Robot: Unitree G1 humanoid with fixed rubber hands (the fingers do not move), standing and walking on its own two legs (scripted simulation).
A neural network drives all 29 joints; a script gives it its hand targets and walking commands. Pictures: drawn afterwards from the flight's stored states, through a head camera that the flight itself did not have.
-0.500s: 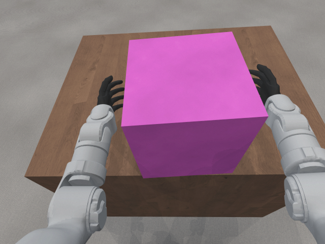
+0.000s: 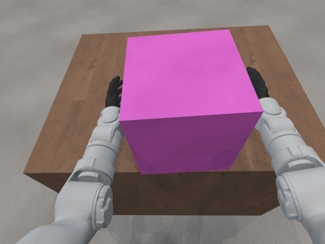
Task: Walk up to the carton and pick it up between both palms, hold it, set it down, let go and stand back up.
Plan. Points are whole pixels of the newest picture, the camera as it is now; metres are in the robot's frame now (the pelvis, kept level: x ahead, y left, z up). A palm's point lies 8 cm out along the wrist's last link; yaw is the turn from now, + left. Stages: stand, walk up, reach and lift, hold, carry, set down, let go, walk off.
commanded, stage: reach and lift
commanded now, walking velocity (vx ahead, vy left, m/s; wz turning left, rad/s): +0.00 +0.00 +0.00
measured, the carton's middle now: (181, 107) +0.45 -0.01 +0.04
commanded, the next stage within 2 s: none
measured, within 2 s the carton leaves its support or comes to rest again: leaves its support in 1.90 s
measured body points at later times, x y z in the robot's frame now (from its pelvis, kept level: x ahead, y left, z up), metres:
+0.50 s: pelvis +0.00 +0.00 +0.00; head +0.06 -0.01 +0.44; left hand +0.44 +0.16 +0.08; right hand +0.46 -0.19 +0.08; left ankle +0.01 +0.12 -0.75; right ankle -0.01 -0.09 -0.75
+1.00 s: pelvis +0.02 +0.00 +0.00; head +0.06 -0.02 +0.45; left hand +0.43 +0.17 +0.08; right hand +0.45 -0.19 +0.08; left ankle +0.01 +0.12 -0.75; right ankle -0.01 -0.09 -0.75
